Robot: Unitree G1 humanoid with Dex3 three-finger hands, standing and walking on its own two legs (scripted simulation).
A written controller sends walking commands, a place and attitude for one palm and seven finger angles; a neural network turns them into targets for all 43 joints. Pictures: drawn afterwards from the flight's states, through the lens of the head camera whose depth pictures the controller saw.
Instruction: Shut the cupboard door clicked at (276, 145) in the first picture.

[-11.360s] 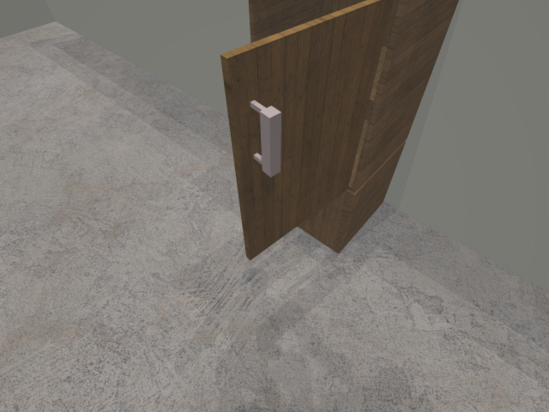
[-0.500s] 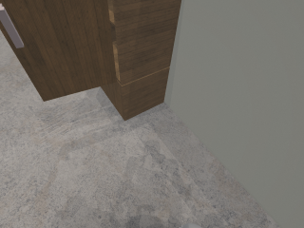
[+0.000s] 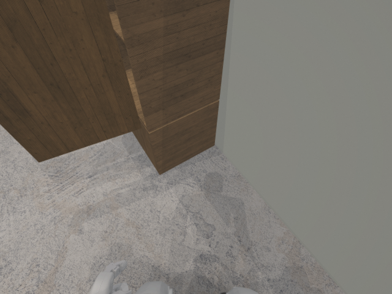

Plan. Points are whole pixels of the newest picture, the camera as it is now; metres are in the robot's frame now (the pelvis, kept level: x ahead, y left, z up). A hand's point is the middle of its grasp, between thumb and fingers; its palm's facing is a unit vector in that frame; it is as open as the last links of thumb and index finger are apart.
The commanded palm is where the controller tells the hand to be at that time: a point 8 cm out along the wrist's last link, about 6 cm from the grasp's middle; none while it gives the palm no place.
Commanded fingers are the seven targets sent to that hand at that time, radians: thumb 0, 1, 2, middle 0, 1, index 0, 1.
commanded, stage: turn to face it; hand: left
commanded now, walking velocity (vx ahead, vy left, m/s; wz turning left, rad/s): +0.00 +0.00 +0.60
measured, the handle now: out of the picture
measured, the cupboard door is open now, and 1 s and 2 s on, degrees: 82 82 82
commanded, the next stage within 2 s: take the last steps up to it in 0.84 s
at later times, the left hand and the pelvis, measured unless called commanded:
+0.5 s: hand out of the picture +0.03 +0.28 -0.17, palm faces +0.30 -0.93 -0.23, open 7.4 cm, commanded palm none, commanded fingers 0.00 0.90 0.90 -0.20 -0.30 -0.20 -0.30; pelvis +0.04 +0.06 +0.01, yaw +14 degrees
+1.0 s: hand out of the picture +0.07 +0.19 -0.15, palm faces +0.39 -0.89 -0.23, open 7.4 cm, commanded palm none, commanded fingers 0.00 0.90 0.90 -0.20 -0.30 -0.20 -0.30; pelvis +0.05 -0.01 +0.01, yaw +23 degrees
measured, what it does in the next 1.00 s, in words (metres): steps on the spot, turning left: left foot, then right foot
